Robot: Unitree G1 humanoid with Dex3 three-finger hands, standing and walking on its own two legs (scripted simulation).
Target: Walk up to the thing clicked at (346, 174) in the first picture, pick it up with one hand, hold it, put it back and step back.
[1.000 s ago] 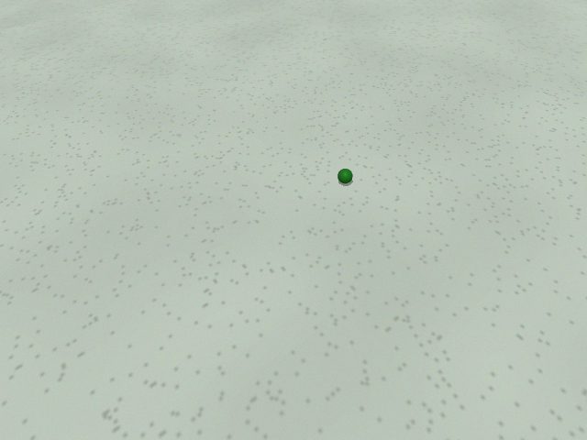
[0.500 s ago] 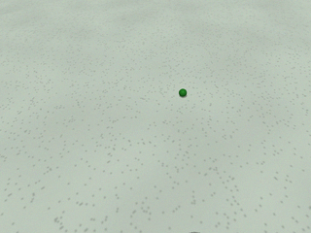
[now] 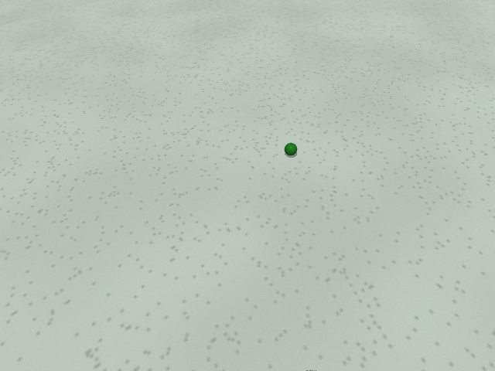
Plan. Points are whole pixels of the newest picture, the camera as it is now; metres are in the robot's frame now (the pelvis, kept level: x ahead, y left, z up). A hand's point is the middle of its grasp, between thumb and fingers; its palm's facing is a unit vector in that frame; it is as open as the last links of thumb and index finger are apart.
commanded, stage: stand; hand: left
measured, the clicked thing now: (290, 149) +1.39 -0.23 -0.75
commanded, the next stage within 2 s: walk up in 0.12 s
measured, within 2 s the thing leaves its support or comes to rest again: neither
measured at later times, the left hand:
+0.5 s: hand (105, 321) +0.25 +0.31 -0.14, palm faces -0.38 -0.82 -0.42, open 7.4 cm
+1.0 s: hand (170, 184) +0.61 +0.23 -0.14, palm faces -0.61 -0.61 -0.51, open 7.4 cm
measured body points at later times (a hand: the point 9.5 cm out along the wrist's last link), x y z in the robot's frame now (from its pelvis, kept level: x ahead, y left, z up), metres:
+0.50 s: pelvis +0.08 +0.06 -0.01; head +0.10 +0.04 +0.44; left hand +0.27 +0.35 -0.11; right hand +0.02 -0.28 -0.11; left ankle +0.02 +0.18 -0.75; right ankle +0.05 -0.09 -0.70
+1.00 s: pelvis +0.34 +0.08 -0.04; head +0.32 +0.06 +0.41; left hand +0.64 +0.27 -0.11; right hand +0.19 -0.23 -0.14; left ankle +0.56 +0.14 -0.72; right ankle +0.21 -0.09 -0.75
